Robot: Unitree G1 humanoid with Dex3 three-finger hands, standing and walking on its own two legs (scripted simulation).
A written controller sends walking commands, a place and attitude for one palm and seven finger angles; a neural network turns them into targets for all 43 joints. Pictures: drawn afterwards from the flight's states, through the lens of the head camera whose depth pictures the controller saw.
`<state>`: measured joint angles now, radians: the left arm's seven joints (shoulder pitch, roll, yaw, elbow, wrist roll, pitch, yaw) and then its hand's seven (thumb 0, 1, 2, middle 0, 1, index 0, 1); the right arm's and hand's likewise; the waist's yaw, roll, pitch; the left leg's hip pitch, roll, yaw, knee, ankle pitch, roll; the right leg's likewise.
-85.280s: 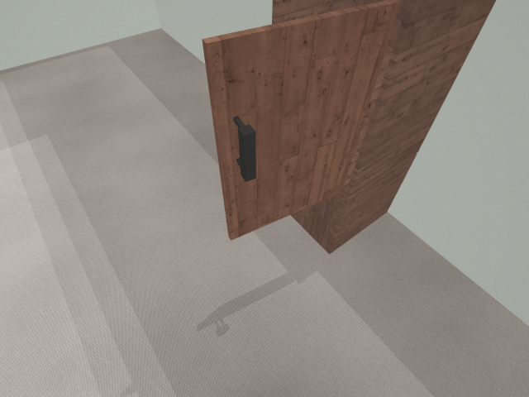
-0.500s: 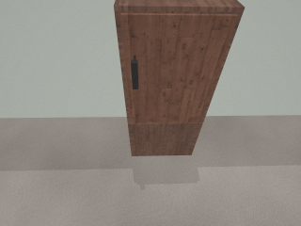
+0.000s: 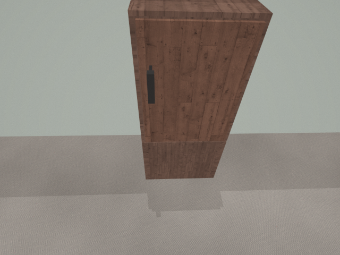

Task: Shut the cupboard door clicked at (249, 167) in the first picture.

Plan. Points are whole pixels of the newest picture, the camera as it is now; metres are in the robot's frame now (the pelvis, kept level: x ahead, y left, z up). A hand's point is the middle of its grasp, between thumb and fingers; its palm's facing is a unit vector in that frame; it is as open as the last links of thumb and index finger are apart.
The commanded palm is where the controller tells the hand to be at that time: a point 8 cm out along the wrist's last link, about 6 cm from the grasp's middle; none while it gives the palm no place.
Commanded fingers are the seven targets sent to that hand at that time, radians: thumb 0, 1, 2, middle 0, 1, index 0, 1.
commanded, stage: look to check the result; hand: left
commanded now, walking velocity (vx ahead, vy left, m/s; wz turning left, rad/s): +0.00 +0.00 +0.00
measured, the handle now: (151, 84) +0.69 +0.10 +0.02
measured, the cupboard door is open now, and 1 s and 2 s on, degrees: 0 0 0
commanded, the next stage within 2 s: stand and wait in 0.54 s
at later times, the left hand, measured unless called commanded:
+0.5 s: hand out of the picture -0.03 +0.16 -0.18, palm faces +0.04 -0.99 -0.17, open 7.4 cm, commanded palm none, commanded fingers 0.00 0.90 0.90 -0.20 -0.30 -0.20 -0.30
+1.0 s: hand out of the picture -0.01 +0.15 -0.18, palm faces +0.03 -0.98 -0.17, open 7.4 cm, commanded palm none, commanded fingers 0.00 0.90 0.90 -0.20 -0.30 -0.20 -0.30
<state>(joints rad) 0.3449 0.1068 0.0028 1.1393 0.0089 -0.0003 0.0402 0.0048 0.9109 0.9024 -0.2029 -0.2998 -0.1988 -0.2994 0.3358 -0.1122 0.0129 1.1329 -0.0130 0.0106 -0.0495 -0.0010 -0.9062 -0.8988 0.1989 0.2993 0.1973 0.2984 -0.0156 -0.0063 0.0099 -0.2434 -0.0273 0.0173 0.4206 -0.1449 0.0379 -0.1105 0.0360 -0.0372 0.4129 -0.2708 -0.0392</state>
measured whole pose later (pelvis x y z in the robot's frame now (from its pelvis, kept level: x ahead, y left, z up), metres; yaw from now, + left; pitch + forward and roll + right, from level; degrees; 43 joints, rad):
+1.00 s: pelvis +0.03 +0.00 +0.00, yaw +0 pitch -2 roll +0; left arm 0.34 0.12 0.00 1.15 0.01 -0.01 0.04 0.01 0.91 0.90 -0.20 -0.30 -0.20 -0.30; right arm 0.29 -0.13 0.02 1.15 -0.01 0.00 -0.05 0.00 -0.91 -0.90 0.20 0.30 0.20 0.30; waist -0.01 0.00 0.03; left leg -0.20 -0.03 0.02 0.39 -0.17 0.03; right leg -0.06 0.03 -0.03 0.37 -0.29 -0.04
